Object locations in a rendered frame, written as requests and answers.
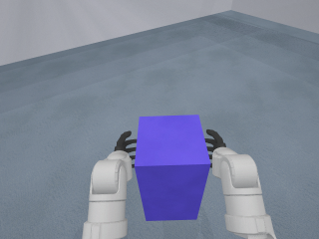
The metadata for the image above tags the right robot forearm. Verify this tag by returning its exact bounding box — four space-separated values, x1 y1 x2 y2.
212 146 277 239

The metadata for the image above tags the carton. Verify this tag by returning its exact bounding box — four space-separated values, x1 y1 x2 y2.
135 115 211 221

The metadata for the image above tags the robot right hand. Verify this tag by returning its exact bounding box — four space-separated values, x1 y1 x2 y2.
204 129 226 168

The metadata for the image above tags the robot left hand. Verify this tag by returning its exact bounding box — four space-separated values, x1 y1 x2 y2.
114 130 138 168

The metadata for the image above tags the left robot forearm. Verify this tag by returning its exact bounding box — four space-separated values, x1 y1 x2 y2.
82 150 133 239

